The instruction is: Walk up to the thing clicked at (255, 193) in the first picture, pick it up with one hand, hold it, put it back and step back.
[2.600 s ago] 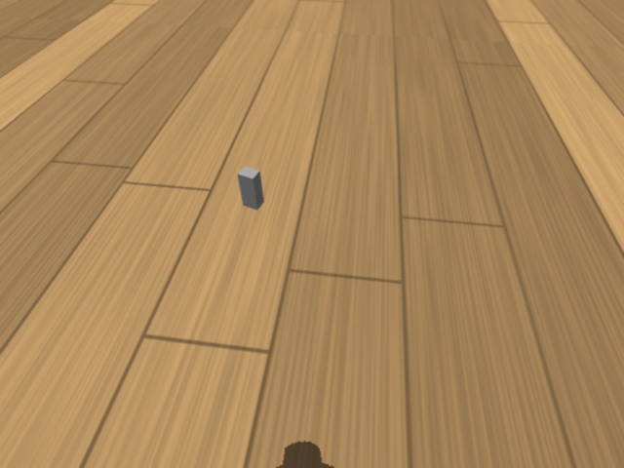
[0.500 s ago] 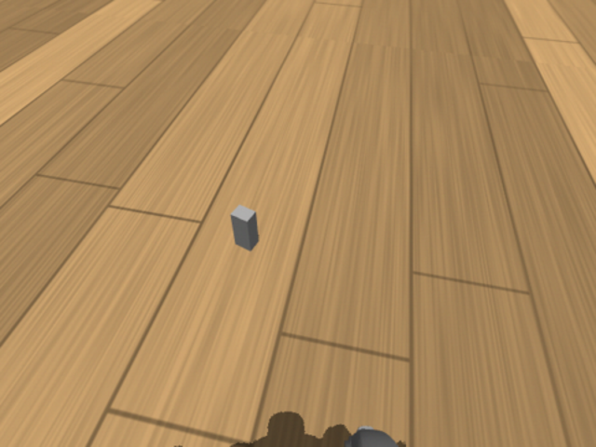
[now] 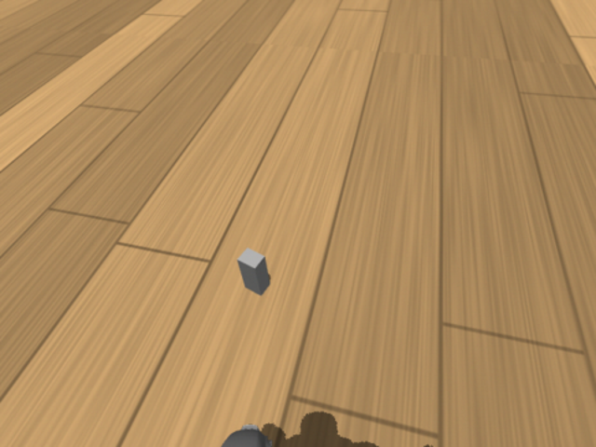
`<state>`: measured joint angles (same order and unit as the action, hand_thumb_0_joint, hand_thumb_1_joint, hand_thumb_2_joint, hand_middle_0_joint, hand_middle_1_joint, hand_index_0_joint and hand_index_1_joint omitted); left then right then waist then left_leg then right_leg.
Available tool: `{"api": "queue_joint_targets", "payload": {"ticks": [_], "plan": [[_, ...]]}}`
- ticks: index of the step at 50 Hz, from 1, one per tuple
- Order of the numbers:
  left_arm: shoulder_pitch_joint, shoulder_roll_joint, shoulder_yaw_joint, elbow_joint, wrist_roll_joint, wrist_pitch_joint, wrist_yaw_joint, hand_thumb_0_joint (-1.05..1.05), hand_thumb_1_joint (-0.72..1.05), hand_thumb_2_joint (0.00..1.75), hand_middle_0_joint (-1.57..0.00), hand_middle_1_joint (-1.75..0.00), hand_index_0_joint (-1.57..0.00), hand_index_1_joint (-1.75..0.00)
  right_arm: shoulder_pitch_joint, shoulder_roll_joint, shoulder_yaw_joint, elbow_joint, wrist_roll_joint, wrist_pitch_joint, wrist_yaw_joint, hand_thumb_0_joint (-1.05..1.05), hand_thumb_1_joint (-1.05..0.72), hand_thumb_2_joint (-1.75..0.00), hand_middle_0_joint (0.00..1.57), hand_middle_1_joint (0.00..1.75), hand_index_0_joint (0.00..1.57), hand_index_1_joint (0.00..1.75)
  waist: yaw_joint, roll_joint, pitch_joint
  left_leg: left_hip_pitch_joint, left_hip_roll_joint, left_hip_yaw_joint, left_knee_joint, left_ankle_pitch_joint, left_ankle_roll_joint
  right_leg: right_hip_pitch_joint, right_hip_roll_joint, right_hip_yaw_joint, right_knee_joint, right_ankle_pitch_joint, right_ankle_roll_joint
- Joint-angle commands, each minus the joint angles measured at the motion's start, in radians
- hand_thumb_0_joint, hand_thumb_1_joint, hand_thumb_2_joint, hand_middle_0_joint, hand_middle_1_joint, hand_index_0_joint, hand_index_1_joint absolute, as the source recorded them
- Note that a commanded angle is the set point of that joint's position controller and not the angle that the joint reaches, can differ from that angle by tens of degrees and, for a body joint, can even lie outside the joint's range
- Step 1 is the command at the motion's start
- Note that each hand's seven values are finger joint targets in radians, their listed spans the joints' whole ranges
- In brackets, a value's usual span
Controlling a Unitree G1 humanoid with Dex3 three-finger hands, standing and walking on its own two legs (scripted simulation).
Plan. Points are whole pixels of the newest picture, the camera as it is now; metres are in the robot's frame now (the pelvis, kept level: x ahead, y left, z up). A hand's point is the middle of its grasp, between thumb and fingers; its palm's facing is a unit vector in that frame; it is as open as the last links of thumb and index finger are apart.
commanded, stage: walk up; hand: left
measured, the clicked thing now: (254, 272) +0.83 +0.24 -0.68
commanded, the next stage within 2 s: none
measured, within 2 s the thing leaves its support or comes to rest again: neither
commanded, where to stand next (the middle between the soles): +0.48 +0.05 m, yaw -1 degrees
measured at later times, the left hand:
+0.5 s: hand (131, 382) +0.26 +0.31 -0.14, palm faces -0.08 -0.94 -0.34, open 7.4 cm
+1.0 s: hand (147, 318) +0.37 +0.31 -0.13, palm faces -0.04 -0.92 -0.39, open 7.4 cm
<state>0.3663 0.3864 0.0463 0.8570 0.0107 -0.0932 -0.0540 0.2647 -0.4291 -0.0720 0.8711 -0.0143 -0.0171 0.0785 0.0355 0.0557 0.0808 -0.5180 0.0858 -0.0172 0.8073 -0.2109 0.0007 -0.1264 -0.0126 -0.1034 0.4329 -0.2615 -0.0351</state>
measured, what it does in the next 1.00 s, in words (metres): walks ahead: left foot, then right foot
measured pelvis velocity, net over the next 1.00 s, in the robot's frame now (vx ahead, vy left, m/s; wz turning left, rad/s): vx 0.32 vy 0.03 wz -0.02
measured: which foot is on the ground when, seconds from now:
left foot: up 0.00-0.12, down 0.14-0.64, up 0.66-1.00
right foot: down 0.00-0.16, up 0.18-0.58, down 0.60-1.00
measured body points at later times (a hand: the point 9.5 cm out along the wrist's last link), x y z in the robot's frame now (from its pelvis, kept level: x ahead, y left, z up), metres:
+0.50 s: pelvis +0.18 +0.04 +0.00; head +0.20 +0.05 +0.44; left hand +0.26 +0.36 -0.12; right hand +0.23 -0.28 -0.11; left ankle +0.17 +0.15 -0.74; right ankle +0.30 -0.11 -0.70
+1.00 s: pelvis +0.32 +0.03 -0.01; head +0.33 +0.03 +0.44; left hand +0.37 +0.36 -0.11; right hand +0.37 -0.30 -0.12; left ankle +0.42 +0.18 -0.72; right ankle +0.32 -0.10 -0.74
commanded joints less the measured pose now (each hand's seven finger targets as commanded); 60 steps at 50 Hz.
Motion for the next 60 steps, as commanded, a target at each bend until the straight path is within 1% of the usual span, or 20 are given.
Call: {"api": "queue_joint_targets", "payload": {"ticks": [1, 4, 6, 7, 8, 9, 10, 14, 20, 29, 30, 32, 33, 39, 47, 52, 53, 54, 56, 60], "plan": [[0.012, 0.298, 0.092, -0.080, -0.004, -0.026, 0.022, 0.00, 0.90, 0.90, -0.20, -0.30, -0.20, -0.30, -0.094, -0.147, -0.043, -0.105, -0.009, -0.048, 0.005, 0.00, -0.90, -0.90, 0.20, 0.30, 0.20, 0.30, 0.027, -0.157, 0.003, 0.046, 0.014, 0.036, -0.174, 0.059, 0.000, -0.040, -0.241, 0.166, -0.160, 0.017, -0.161], [0.007, 0.308, 0.088, -0.085, -0.004, -0.016, 0.023, 0.00, 0.90, 0.90, -0.20, -0.30, -0.20, -0.30, -0.079, -0.148, -0.045, -0.101, -0.007, -0.057, 0.004, 0.00, -0.90, -0.90, 0.20, 0.30, 0.20, 0.30, 0.005, -0.155, -0.035, 0.152, -0.019, 0.081, -0.232, 0.013, 0.026, -0.041, -0.246, 0.155, -0.078, 0.108, -0.157], [-0.014, 0.284, 0.074, -0.099, -0.001, -0.009, 0.027, 0.00, 0.90, 0.90, -0.20, -0.30, -0.20, -0.30, 0.059, -0.181, -0.060, -0.061, -0.012, -0.067, -0.008, 0.00, -0.90, -0.90, 0.20, 0.30, 0.20, 0.30, -0.079, -0.061, -0.095, 0.383, -0.049, 0.082, -0.288, 0.012, 0.052, -0.127, -0.208, 0.110, 0.128, 0.220, -0.119], [0.023, 0.227, 0.052, -0.104, -0.005, -0.005, 0.029, 0.00, 0.90, 0.90, -0.20, -0.30, -0.20, -0.30, 0.181, -0.241, -0.081, -0.028, -0.024, -0.075, -0.021, 0.00, -0.90, -0.90, 0.20, 0.30, 0.20, 0.30, -0.127, 0.108, -0.178, 0.555, 0.011, -0.035, -0.363, -0.111, 0.098, -0.217, -0.124, 0.044, 0.424, 0.224, -0.081], [0.075, 0.131, 0.023, -0.115, -0.015, -0.003, 0.027, 0.00, 0.90, 0.90, -0.20, -0.30, -0.20, -0.30, 0.217, -0.320, -0.101, -0.046, -0.031, -0.081, -0.034, 0.00, -0.90, -0.90, 0.20, 0.30, 0.20, 0.30, -0.112, 0.337, -0.210, 0.695, 0.256, -0.443, -0.432, -0.159, 0.160, -0.461, 0.002, 0.036, 0.640, -0.232, -0.016], [0.083, 0.228, 0.046, -0.084, -0.013, 0.011, 0.042, 0.00, 0.90, 0.90, -0.20, -0.30, -0.20, -0.30, 0.186, -0.339, -0.103, -0.069, -0.001, -0.080, -0.040, 0.00, -0.90, -0.90, 0.20, 0.30, 0.20, 0.30, -0.114, 0.180, -0.189, 0.684, 0.348, -0.650, -0.529, -0.235, 0.242, -0.540, 0.039, 0.103, 0.718, -0.300, -0.021], [0.039, 0.277, 0.051, -0.070, -0.006, 0.015, 0.049, 0.00, 0.90, 0.90, -0.20, -0.30, -0.20, -0.30, 0.158, -0.326, -0.106, -0.067, 0.018, -0.075, -0.039, 0.00, -0.90, -0.90, 0.20, 0.30, 0.20, 0.30, -0.111, 0.130, -0.127, 0.615, 0.359, -0.620, -0.524, -0.206, 0.285, -0.568, -0.018, 0.157, 0.785, -0.278, -0.029], [0.049, 0.229, 0.047, -0.034, -0.028, 0.017, 0.029, 0.00, 0.90, 0.90, -0.20, -0.30, -0.20, -0.30, 0.088, -0.214, -0.051, -0.088, 0.023, -0.088, -0.052, 0.00, -0.90, -0.90, 0.20, 0.30, 0.20, 0.30, -0.049, 0.064, -0.020, 0.403, 0.185, -0.151, -0.492, 0.336, 0.159, -0.418, -0.055, 0.215, 0.668, -0.084, -0.010], [-0.030, 0.208, 0.051, -0.058, -0.010, 0.032, 0.002, 0.00, 0.90, 0.90, -0.20, -0.30, -0.20, -0.30, 0.061, -0.224, -0.057, -0.125, 0.009, -0.091, -0.052, 0.00, -0.90, -0.90, 0.20, 0.30, 0.20, 0.30, -0.059, 0.087, 0.019, 0.363, 0.170, -0.050, -0.563, 0.149, 0.227, -0.428, -0.082, 0.136, 0.452, 0.017, 0.037], [0.012, 0.216, 0.074, -0.018, 0.002, 0.000, 0.004, 0.00, 0.90, 0.90, -0.20, -0.30, -0.20, -0.30, 0.029, -0.215, -0.050, -0.156, 0.010, -0.065, -0.043, 0.00, -0.90, -0.90, 0.20, 0.30, 0.20, 0.30, 0.012, -0.026, -0.069, 0.238, 0.130, -0.002, -0.299, 0.054, 0.163, -0.012, -0.018, 0.041, 0.091, 0.104, 0.001], [0.085, 0.253, 0.089, 0.000, 0.005, -0.012, 0.017, 0.00, 0.90, 0.90, -0.20, -0.30, -0.20, -0.30, 0.068, -0.166, -0.032, -0.153, 0.012, -0.064, -0.041, 0.00, -0.90, -0.90, 0.20, 0.30, 0.20, 0.30, 0.044, -0.151, -0.140, 0.212, 0.067, 0.054, -0.083, 0.088, 0.136, 0.122, -0.028, 0.081, 0.027, 0.057, -0.014], [0.105, 0.369, 0.113, -0.034, 0.003, -0.024, 0.037, 0.00, 0.90, 0.90, -0.20, -0.30, -0.20, -0.30, 0.152, -0.112, -0.005, -0.147, 0.013, -0.052, -0.043, 0.00, -0.90, -0.90, 0.20, 0.30, 0.20, 0.30, 0.030, -0.329, -0.136, -0.104, -0.117, 0.063, 0.264, -0.310, 0.042, 0.230, -0.392, 0.705, -0.171, -0.143, -0.148], [0.068, 0.380, 0.111, -0.037, -0.010, -0.016, 0.034, 0.00, 0.90, 0.90, -0.20, -0.30, -0.20, -0.30, 0.118, -0.208, -0.030, -0.129, 0.004, -0.042, -0.054, 0.00, -0.90, -0.90, 0.20, 0.30, 0.20, 0.30, 0.037, -0.258, -0.103, -0.101, -0.058, 0.010, 0.324, -0.339, 0.043, 0.158, -0.439, 0.764, -0.162, -0.160, -0.237], [-0.039, 0.286, 0.076, -0.068, -0.014, -0.017, 0.040, 0.00, 0.90, 0.90, -0.20, -0.30, -0.20, -0.30, 0.133, -0.181, -0.037, -0.063, 0.009, -0.022, -0.032, 0.00, -0.90, -0.90, 0.20, 0.30, 0.20, 0.30, -0.027, -0.204, -0.014, 0.016, -0.008, -0.019, 0.225, -0.104, 0.023, -0.109, -0.221, 0.297, -0.182, -0.032, -0.156], [-0.037, 0.311, 0.087, -0.095, 0.003, -0.007, 0.025, 0.00, 0.90, 0.90, -0.20, -0.30, -0.20, -0.30, 0.023, -0.173, -0.051, -0.072, -0.009, -0.036, -0.006, 0.00, -0.90, -0.90, 0.20, 0.30, 0.20, 0.30, -0.004, -0.225, 0.020, 0.094, 0.010, 0.035, -0.113, -0.040, -0.016, -0.185, -0.230, 0.234, -0.190, -0.251, -0.171], [-0.079, 0.242, 0.049, -0.102, 0.002, 0.017, 0.031, 0.00, 0.90, 0.90, -0.20, -0.30, -0.20, -0.30, 0.175, -0.177, -0.063, 0.000, -0.012, -0.063, -0.039, 0.00, -0.90, -0.90, 0.20, 0.30, 0.20, 0.30, -0.101, -0.049, -0.083, 0.435, -0.070, 0.088, -0.297, -0.030, 0.016, -0.298, -0.162, 0.135, 0.157, -0.120, -0.103], [-0.014, 0.173, 0.026, -0.102, 0.002, 0.022, 0.029, 0.00, 0.90, 0.90, -0.20, -0.30, -0.20, -0.30, 0.215, -0.233, -0.075, 0.001, -0.019, -0.072, -0.051, 0.00, -0.90, -0.90, 0.20, 0.30, 0.20, 0.30, -0.109, 0.152, -0.119, 0.505, 0.062, -0.112, -0.437, -0.220, 0.056, -0.358, -0.101, 0.070, 0.412, -0.090, -0.062], [0.023, 0.106, 0.000, -0.087, -0.015, 0.033, 0.037, 0.00, 0.90, 0.90, -0.20, -0.30, -0.20, -0.30, 0.139, -0.269, -0.066, -0.033, -0.022, -0.076, -0.065, 0.00, -0.90, -0.90, 0.20, 0.30, 0.20, 0.30, -0.049, 0.249, -0.057, 0.478, 0.249, -0.453, -0.525, -0.086, 0.106, -0.499, 0.034, 0.079, 0.536, -0.251, 0.008], [-0.006, 0.245, 0.033, -0.047, -0.010, 0.048, 0.064, 0.00, 0.90, 0.90, -0.20, -0.30, -0.20, -0.30, 0.108, -0.308, -0.075, -0.043, 0.006, -0.065, -0.066, 0.00, -0.90, -0.90, 0.20, 0.30, 0.20, 0.30, -0.062, 0.145, -0.010, 0.372, 0.350, -0.520, -0.503, 0.061, 0.276, -0.459, -0.029, 0.148, 0.641, -0.297, -0.005], [-0.019, 0.210, 0.032, -0.012, -0.026, 0.060, 0.061, 0.00, 0.90, 0.90, -0.20, -0.30, -0.20, -0.30, 0.089, -0.220, -0.037, -0.042, 0.013, -0.078, -0.091, 0.00, -0.90, -0.90, 0.20, 0.30, 0.20, 0.30, -0.033, 0.124, -0.042, 0.392, 0.167, -0.120, -0.375, 0.689, 0.138, -0.378, -0.034, 0.196, 0.583, -0.148, -0.006]]}}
